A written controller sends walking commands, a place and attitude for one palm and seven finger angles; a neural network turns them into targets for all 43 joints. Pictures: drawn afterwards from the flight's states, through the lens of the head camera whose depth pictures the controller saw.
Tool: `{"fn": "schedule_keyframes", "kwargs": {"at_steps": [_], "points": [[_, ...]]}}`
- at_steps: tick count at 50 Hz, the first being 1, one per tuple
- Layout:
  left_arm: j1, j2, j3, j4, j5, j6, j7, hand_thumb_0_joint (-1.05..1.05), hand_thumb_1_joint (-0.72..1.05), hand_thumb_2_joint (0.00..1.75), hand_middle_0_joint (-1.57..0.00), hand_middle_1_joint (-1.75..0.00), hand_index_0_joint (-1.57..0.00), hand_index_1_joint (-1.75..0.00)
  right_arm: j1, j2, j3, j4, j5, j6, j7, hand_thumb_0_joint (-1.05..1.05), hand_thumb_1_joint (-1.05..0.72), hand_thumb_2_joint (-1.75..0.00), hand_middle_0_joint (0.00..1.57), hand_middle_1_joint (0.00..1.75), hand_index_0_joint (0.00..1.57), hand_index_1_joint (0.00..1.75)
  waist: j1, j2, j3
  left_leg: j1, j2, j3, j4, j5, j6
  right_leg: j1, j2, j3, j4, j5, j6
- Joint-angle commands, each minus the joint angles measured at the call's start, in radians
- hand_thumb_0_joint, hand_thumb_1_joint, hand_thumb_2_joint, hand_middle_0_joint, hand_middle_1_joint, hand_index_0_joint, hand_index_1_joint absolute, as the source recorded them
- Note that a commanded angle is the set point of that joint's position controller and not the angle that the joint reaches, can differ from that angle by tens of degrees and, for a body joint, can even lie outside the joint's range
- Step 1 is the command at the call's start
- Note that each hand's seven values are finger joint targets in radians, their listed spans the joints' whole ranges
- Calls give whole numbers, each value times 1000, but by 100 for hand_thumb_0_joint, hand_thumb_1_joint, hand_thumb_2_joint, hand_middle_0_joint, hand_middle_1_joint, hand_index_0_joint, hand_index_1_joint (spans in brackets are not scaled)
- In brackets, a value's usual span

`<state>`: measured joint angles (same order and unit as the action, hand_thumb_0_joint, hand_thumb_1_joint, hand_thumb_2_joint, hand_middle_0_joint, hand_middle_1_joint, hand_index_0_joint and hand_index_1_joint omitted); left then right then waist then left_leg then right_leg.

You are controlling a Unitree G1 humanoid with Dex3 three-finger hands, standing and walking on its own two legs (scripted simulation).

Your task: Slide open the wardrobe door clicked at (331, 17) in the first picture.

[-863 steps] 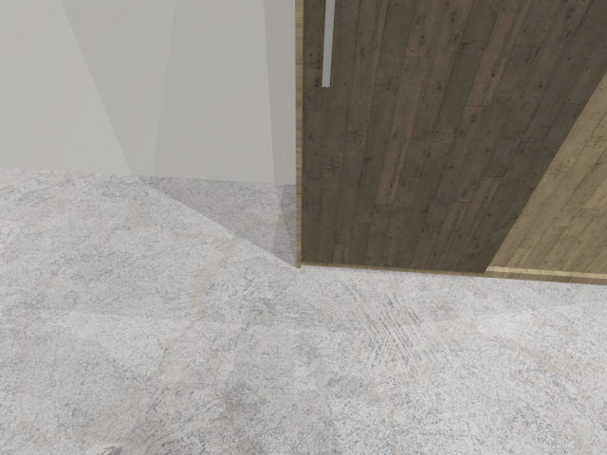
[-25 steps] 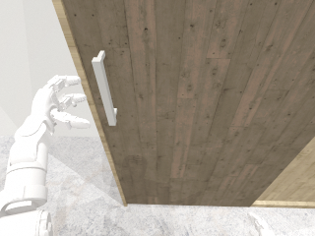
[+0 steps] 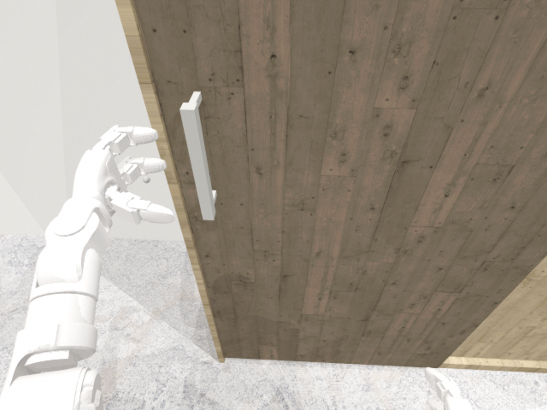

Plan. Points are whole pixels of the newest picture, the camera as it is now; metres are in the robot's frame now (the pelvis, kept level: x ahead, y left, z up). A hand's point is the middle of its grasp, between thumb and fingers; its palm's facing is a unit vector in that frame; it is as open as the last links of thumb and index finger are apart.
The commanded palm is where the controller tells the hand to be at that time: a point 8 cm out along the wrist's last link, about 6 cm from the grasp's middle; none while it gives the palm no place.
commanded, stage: move the hooked fingers beside the handle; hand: left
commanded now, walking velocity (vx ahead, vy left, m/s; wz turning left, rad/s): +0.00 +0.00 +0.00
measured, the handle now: (203, 161) +0.44 +0.14 +0.16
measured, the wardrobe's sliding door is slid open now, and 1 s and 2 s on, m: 0.00 0.00 0.00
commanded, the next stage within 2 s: none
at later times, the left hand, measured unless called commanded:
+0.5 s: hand (155, 189) +0.38 +0.20 +0.16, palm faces +0.05 -1.00 +0.02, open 14.0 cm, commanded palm +0.35 +0.25 +0.17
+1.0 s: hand (154, 171) +0.39 +0.19 +0.18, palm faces +0.09 -1.00 -0.01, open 14.0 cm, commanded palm +0.36 +0.25 +0.17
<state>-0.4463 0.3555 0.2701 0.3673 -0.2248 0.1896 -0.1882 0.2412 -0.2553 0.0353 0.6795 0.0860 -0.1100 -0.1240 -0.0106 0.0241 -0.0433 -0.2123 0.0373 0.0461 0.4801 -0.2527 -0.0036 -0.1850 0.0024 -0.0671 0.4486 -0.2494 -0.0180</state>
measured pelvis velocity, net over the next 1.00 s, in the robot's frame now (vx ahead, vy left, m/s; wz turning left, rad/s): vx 0.00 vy -0.01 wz -0.01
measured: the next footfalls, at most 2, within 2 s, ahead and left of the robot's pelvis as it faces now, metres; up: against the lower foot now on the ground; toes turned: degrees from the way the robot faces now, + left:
none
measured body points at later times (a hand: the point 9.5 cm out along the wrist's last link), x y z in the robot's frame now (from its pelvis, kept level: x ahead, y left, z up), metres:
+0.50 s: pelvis +0.00 +0.00 +0.00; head -0.02 -0.01 +0.45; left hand +0.37 +0.25 +0.16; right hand +0.15 -0.25 -0.09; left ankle +0.00 +0.12 -0.74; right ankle +0.00 -0.11 -0.74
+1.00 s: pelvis +0.00 -0.01 +0.00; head -0.01 -0.01 +0.45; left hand +0.38 +0.25 +0.18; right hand +0.14 -0.27 -0.09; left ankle +0.00 +0.12 -0.74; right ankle +0.00 -0.11 -0.74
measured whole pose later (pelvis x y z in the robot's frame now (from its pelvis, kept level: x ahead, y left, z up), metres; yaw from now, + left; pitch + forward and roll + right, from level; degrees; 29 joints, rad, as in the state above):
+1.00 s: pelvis +0.00 -0.01 +0.00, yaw +0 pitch +0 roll +0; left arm -0.46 0.35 0.29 0.37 -0.20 0.13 -0.15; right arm 0.24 -0.25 0.04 0.68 0.07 -0.11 -0.12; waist -0.02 0.02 -0.03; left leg -0.21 0.05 0.05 0.47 -0.25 -0.02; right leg -0.19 0.01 -0.07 0.45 -0.25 -0.03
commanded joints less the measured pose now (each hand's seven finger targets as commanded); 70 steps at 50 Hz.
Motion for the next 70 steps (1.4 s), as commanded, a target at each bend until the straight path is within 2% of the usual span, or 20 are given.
{"fn": "schedule_keyframes", "kwargs": {"at_steps": [1,7,11,16,21,23,27,29,31,36,37,41,42,45,48,52,55,63,66,70], "points": [[-364,198,51,-156,-6,-7,7,0,-50,30,-30,-120,-30,-120,-104,-138,-48,-148,4,-42,-9,0,-90,-90,20,30,20,30,6,-11,-179,97,-24,-34,-65,193,26,2,6,23,-62,199,-2],[-439,272,103,-256,3,-60,23,0,-50,30,-30,-120,-30,-120,-112,-137,-46,-162,-5,-36,-9,0,-90,-90,20,30,20,30,7,28,-236,130,-19,-28,-56,240,25,36,5,34,-53,241,-7],[-476,189,20,-334,-1,-110,18,0,-50,30,-30,-120,-30,-120,-123,-121,-43,-164,-3,-54,-9,0,-90,-90,20,30,20,30,-12,71,-248,176,-16,-35,-52,273,23,24,13,27,-50,260,-10],[-385,118,-34,-195,-8,-22,-4,0,-50,30,-30,-120,-30,-120,-120,-129,-42,-146,7,-45,-10,0,-90,-90,20,30,20,30,-9,16,-164,125,-21,-43,-68,205,21,-8,12,14,-66,202,-7],[-359,184,48,-161,-6,44,22,0,-50,30,-30,-120,-30,-120,-114,-139,-44,-148,1,-22,-9,0,-90,-90,20,30,20,30,10,-44,-176,94,-24,-38,-69,207,23,14,3,17,-68,209,-4],[-381,273,128,-227,1,10,44,0,-50,30,-30,-120,-30,-120,-118,-140,-47,-161,-9,-20,-8,0,-90,-90,20,30,20,30,28,-47,-233,103,-22,-34,-72,247,27,62,-4,27,-58,254,-4],[-460,298,135,-389,12,-110,62,0,-50,30,-30,-120,-30,-120,-124,-125,-46,-171,-16,-36,-8,0,-90,-90,20,30,20,30,18,21,-300,164,-15,-23,-59,304,26,94,5,38,-44,309,-6],[-472,247,79,-366,16,-132,49,0,-50,30,-30,-120,-30,-120,-124,-118,-43,-159,-12,-44,-9,0,-90,-90,20,30,20,30,-4,55,-260,169,-16,-19,-57,292,27,61,9,35,-50,296,-6],[-441,201,34,-309,10,-113,21,0,-50,30,-30,-120,-30,-120,-123,-121,-43,-149,-7,-48,-9,0,-90,-90,20,30,20,30,-11,87,-216,158,-21,-18,-58,259,26,35,11,35,-61,277,-6],[-337,137,-26,-78,-17,40,-43,0,-50,30,-30,-120,-30,-120,-102,-141,-44,-136,11,-30,-16,0,-90,-90,20,30,20,30,-19,-13,-93,68,-30,-26,-65,142,27,-32,5,24,-88,178,4],[-326,187,25,-42,-20,54,-41,0,-50,30,-30,-120,-30,-120,-98,-155,-49,-127,7,-26,-19,0,-90,-90,20,30,20,30,-14,-53,-94,65,-30,-27,-62,133,28,-32,3,28,-93,167,6],[-479,246,83,-180,-27,-10,-5,0,-50,30,-30,-120,-30,-120,-104,-144,-54,-147,-2,-36,-17,0,-90,-90,20,30,20,30,-9,-59,-225,93,-30,-30,-44,193,32,15,-4,41,-67,222,6],[-511,305,122,-230,-21,-52,14,0,-50,30,-30,-120,-30,-120,-103,-149,-55,-143,-8,-38,-18,0,-90,-90,20,30,20,30,-3,-43,-265,112,-27,-29,-44,213,32,42,-5,48,-58,241,5],[-586,287,105,-357,0,-163,51,0,-50,30,-30,-120,-30,-120,-101,-122,-51,-150,-15,-63,-13,0,-90,-90,20,30,20,30,-3,56,-346,174,-26,-25,-36,281,32,76,4,50,-39,301,-3],[-489,287,98,-239,21,-158,46,0,-50,30,-30,-120,-30,-120,-95,-129,-47,-132,-12,-55,-10,0,-90,-90,20,30,20,30,-3,59,-276,130,-24,-18,-48,255,31,69,0,43,-43,291,-2],[-305,226,62,20,10,-10,-8,0,-50,30,-30,-120,-30,-120,-83,-153,-50,-124,2,-28,-10,0,-90,-90,20,30,20,30,3,-13,-133,56,-30,-13,-60,177,29,16,1,35,-71,235,6],[-318,205,39,-6,-11,52,-38,0,-50,30,-30,-120,-30,-120,-82,-151,-50,-154,8,-16,-13,0,-90,-90,20,30,20,30,0,-61,-143,42,-31,-11,-51,181,30,14,-6,32,-66,256,12],[-461,229,65,-423,-11,-137,27,0,-50,30,-30,-120,-30,-120,-103,-125,-59,-175,-6,-49,-5,0,-90,-90,20,30,20,30,3,43,-330,185,-21,-20,-30,347,34,81,7,41,-23,384,-2],[-396,197,43,-363,-2,-122,33,0,-50,30,-30,-120,-30,-120,-112,-123,-53,-154,-4,-53,-5,0,-90,-90,20,30,20,30,0,48,-255,165,-23,-21,-40,299,31,48,11,31,-37,329,-2],[-320,184,36,-188,3,0,20,0,-50,30,-30,-120,-30,-120,-124,-133,-42,-138,3,-27,-10,0,-90,-90,20,30,20,30,-1,1,-126,83,-29,-19,-65,185,30,6,4,29,-71,221,4]]}}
